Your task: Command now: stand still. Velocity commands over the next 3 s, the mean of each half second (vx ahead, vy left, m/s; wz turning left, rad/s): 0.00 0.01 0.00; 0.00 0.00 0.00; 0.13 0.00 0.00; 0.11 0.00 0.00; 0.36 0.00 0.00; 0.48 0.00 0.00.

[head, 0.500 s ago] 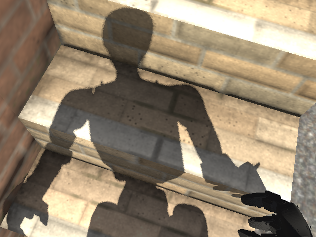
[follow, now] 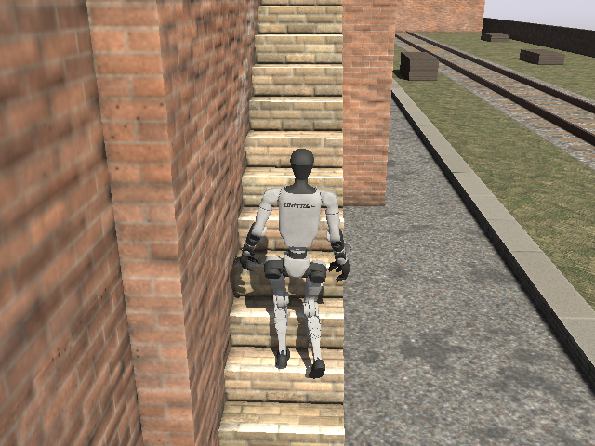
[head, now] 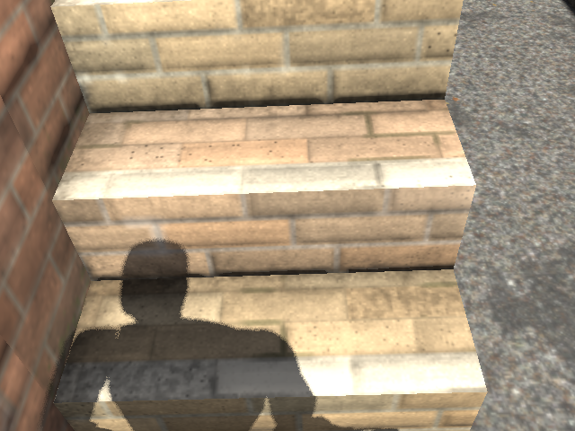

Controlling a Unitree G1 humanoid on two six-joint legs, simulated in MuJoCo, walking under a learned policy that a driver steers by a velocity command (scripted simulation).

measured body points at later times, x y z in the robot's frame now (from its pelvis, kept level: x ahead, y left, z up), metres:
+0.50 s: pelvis +0.02 -0.01 +0.06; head +0.02 -0.01 +0.51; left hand +0.13 +0.21 -0.06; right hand +0.10 -0.27 -0.07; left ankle +0.04 +0.09 -0.68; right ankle +0.04 -0.14 -0.68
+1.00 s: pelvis +0.01 +0.00 +0.06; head +0.02 +0.00 +0.51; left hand +0.07 +0.23 -0.07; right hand +0.07 -0.26 -0.07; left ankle +0.04 +0.09 -0.68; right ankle +0.04 -0.14 -0.68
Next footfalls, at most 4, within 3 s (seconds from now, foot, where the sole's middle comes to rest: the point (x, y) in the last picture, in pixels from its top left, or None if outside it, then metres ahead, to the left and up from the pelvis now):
0.22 right None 0.08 -0.14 -0.71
1.56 right None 0.07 -0.15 -0.71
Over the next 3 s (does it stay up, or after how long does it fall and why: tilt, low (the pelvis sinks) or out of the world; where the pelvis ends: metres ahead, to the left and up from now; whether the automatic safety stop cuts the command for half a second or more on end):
stays up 0.11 0.00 0.06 its command is cut before an obstacle from the start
